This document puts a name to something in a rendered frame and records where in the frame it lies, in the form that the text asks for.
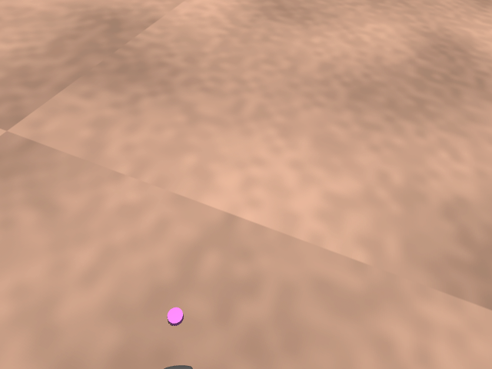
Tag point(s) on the tin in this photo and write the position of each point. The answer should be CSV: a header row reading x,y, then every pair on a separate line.
x,y
175,316

